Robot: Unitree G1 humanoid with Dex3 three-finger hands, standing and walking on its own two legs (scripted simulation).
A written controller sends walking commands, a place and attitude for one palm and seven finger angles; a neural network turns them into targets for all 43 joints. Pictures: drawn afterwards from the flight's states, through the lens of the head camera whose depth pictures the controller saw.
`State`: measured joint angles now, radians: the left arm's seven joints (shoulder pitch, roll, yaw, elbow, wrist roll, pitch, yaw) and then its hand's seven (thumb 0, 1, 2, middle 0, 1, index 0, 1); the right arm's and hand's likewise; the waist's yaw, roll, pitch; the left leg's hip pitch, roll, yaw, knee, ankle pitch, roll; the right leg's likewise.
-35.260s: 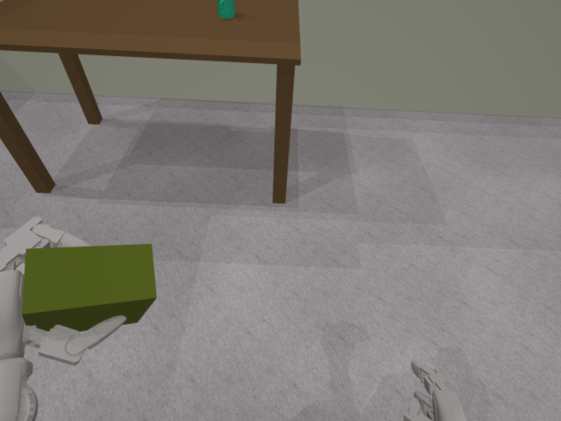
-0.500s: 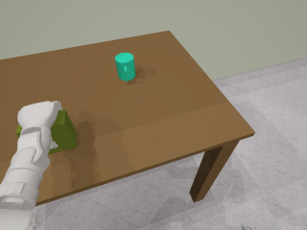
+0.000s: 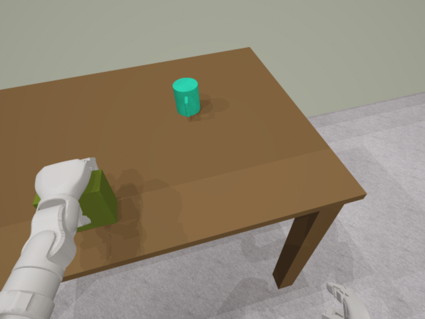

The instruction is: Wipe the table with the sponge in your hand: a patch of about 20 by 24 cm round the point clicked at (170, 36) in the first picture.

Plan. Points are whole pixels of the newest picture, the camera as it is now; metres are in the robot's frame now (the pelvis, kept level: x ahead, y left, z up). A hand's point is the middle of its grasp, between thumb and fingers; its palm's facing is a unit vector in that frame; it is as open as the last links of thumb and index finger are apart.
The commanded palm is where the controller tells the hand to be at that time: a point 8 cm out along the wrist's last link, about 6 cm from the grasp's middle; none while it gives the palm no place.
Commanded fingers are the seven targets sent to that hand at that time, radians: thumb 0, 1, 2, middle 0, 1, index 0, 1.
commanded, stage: wipe back along the first lane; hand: left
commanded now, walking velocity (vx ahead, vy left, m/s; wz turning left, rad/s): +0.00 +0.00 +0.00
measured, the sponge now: (83, 207) +0.31 +0.31 +0.02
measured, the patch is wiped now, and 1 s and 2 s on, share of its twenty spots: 1.00 1.00 1.00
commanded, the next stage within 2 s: lift the sponge slowly off the table in 0.36 s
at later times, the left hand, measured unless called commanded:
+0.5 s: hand (76, 222) +0.26 +0.28 +0.06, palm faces -0.01 -0.07 -1.00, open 10.1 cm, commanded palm +0.23 +0.28 +0.10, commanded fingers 0.00 0.10 1.30 -1.20 -1.60 -1.20 -1.60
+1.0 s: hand (75, 226) +0.25 +0.28 +0.07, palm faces -0.04 -0.08 -1.00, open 10.1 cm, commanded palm +0.23 +0.28 +0.14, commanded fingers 0.00 0.10 1.30 -1.20 -1.60 -1.20 -1.60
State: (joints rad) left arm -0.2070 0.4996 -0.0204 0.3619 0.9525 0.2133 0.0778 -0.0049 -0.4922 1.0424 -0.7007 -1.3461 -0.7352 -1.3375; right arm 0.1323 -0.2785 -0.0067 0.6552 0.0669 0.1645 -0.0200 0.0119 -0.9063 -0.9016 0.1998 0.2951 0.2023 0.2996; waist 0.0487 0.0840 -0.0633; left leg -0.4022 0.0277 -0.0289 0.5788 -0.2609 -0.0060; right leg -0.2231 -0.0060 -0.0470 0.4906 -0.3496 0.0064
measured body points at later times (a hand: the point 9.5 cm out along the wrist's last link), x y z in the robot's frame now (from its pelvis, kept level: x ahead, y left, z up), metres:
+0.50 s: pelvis +0.00 +0.00 +0.00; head +0.00 -0.03 +0.45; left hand +0.26 +0.28 +0.11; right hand +0.21 -0.24 -0.10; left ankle +0.02 +0.12 -0.73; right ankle -0.06 -0.13 -0.73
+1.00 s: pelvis -0.02 -0.01 +0.00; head -0.02 -0.04 +0.45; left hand +0.25 +0.28 +0.12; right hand +0.19 -0.23 -0.10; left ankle +0.02 +0.12 -0.73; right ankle -0.06 -0.13 -0.73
